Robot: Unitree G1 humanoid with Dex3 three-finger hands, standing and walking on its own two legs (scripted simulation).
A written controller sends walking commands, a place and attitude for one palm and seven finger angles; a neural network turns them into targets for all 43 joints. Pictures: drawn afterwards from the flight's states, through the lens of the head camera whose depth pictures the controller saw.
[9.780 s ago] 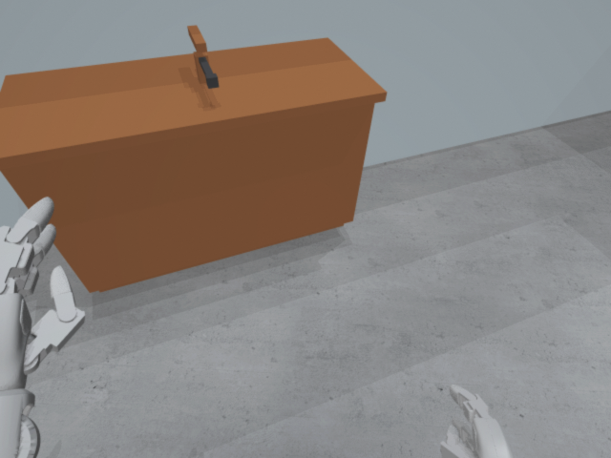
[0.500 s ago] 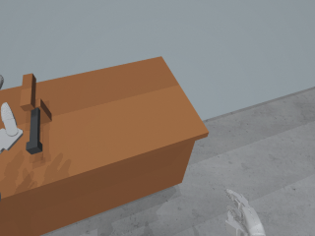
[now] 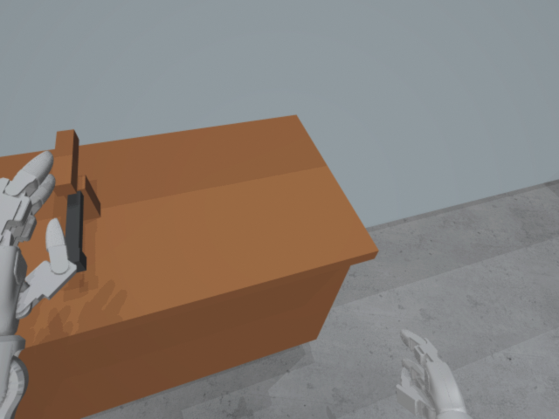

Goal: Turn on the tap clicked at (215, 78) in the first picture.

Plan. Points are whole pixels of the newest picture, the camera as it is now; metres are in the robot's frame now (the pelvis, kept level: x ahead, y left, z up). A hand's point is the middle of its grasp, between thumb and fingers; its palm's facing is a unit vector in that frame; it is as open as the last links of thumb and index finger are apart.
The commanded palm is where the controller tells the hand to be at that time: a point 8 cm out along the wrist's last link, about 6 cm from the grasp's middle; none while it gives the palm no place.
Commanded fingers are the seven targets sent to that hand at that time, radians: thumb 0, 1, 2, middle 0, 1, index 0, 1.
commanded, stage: come to a stop and stand still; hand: left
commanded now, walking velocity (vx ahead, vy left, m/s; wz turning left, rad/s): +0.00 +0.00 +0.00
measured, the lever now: (72, 261) +0.31 +0.34 +0.01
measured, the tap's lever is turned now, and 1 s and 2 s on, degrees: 0 0 0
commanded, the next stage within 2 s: look again from close up in 1.12 s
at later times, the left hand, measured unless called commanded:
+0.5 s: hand (0, 211) +0.24 +0.30 +0.22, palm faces +0.48 -0.72 -0.49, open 7.4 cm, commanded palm +0.15 +0.29 +0.18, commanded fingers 0.00 0.90 0.90 -0.20 -0.30 -0.20 -0.30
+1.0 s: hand (23, 317) +0.17 +0.26 +0.16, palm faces +0.46 -0.81 -0.37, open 7.4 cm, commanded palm +0.11 +0.28 +0.18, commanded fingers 0.00 0.90 0.90 -0.20 -0.30 -0.20 -0.30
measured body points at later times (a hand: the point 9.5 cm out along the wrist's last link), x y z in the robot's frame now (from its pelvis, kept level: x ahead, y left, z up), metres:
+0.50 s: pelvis +0.00 +0.00 -0.01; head +0.05 +0.03 +0.44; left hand +0.21 +0.33 +0.24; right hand +0.16 -0.20 -0.09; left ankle -0.03 +0.06 -0.74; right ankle +0.02 -0.11 -0.74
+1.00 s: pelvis -0.02 -0.01 +0.00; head +0.01 +0.01 +0.44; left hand +0.14 +0.30 +0.18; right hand +0.18 -0.22 -0.07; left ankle -0.03 +0.06 -0.74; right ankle +0.02 -0.11 -0.74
